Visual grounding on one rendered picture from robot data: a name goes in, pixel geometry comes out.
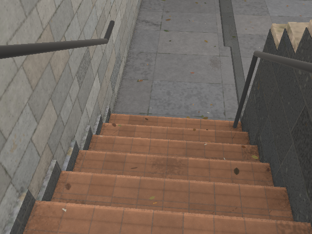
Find stairs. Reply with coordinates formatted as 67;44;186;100
22;113;312;234

